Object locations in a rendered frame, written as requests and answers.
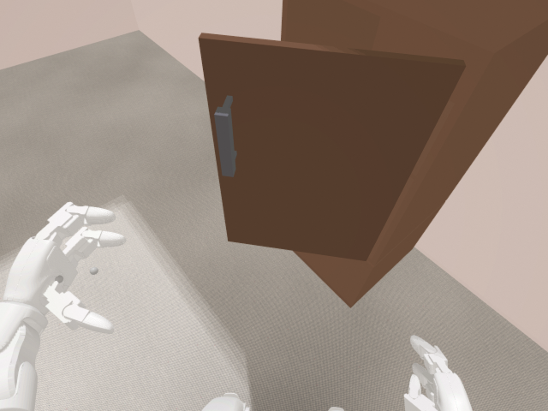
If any cupboard door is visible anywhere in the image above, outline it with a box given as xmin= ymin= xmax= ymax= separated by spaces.
xmin=199 ymin=33 xmax=466 ymax=261

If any right robot hand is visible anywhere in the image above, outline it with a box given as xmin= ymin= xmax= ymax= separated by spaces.
xmin=404 ymin=335 xmax=473 ymax=411

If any left robot hand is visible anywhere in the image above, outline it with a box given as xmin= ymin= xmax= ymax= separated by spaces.
xmin=3 ymin=202 xmax=126 ymax=334

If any left robot forearm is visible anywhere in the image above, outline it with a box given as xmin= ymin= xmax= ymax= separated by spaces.
xmin=0 ymin=301 xmax=48 ymax=411

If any handle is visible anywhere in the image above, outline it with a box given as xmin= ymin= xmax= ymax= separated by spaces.
xmin=214 ymin=95 xmax=237 ymax=177

